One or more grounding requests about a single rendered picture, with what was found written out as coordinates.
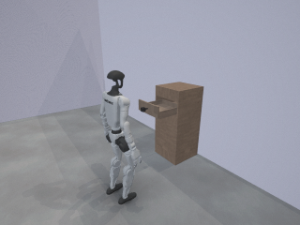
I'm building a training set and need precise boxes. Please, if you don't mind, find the drawer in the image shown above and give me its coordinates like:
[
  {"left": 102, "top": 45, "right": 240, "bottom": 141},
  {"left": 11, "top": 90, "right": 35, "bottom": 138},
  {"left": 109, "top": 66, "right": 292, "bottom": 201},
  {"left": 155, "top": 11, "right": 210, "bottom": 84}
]
[{"left": 138, "top": 99, "right": 177, "bottom": 119}]

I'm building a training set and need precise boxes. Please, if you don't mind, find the handle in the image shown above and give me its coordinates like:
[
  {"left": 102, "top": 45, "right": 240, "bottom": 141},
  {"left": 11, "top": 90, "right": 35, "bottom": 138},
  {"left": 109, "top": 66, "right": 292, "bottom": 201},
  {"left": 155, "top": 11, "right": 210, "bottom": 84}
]
[{"left": 141, "top": 107, "right": 148, "bottom": 112}]

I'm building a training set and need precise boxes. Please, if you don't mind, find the right robot hand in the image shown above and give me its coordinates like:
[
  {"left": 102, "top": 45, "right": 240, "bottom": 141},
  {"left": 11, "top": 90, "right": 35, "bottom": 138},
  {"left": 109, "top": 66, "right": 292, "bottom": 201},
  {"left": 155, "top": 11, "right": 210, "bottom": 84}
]
[{"left": 130, "top": 148, "right": 143, "bottom": 167}]

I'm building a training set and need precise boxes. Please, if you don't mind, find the cabinet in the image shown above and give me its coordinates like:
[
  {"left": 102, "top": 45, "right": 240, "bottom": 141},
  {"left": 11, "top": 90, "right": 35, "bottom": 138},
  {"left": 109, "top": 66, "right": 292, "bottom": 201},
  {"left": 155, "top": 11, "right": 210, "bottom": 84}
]
[{"left": 155, "top": 82, "right": 204, "bottom": 165}]

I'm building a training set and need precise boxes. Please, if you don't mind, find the robot right forearm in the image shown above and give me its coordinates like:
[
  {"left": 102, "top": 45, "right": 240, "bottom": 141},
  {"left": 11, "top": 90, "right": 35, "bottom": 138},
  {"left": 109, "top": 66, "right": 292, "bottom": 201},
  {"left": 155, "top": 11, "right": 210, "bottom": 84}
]
[{"left": 123, "top": 122, "right": 137, "bottom": 151}]

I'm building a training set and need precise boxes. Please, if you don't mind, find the robot right upper arm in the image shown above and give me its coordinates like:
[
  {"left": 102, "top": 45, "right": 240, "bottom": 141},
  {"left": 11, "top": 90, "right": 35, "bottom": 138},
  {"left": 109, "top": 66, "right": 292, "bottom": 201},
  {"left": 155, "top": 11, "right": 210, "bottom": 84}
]
[{"left": 118, "top": 96, "right": 130, "bottom": 129}]

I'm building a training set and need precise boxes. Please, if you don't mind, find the robot left forearm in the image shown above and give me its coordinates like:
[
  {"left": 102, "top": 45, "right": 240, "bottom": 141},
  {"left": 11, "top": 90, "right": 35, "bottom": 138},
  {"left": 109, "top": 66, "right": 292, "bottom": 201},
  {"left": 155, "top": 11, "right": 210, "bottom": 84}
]
[{"left": 100, "top": 115, "right": 110, "bottom": 131}]

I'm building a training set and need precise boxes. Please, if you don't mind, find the left robot hand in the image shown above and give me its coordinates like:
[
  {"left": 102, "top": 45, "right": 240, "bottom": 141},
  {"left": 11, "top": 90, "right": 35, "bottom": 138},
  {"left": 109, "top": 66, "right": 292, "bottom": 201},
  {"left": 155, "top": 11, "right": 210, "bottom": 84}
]
[{"left": 104, "top": 129, "right": 111, "bottom": 142}]

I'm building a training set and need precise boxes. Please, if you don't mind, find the robot right foot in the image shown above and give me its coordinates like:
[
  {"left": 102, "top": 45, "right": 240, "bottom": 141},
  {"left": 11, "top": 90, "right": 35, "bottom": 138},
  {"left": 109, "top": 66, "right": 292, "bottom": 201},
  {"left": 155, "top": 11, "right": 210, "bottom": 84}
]
[{"left": 118, "top": 192, "right": 137, "bottom": 204}]

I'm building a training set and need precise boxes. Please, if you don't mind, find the humanoid robot head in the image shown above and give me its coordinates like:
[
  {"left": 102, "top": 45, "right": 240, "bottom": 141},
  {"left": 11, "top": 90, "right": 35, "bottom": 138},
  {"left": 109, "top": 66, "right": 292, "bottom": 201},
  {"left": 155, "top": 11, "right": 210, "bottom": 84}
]
[{"left": 107, "top": 70, "right": 125, "bottom": 97}]

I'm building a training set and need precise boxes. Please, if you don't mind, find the robot left upper arm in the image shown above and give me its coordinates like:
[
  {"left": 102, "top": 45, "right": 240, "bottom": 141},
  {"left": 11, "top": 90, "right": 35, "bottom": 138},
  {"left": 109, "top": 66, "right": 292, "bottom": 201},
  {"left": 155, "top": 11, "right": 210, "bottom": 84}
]
[{"left": 99, "top": 91, "right": 109, "bottom": 117}]

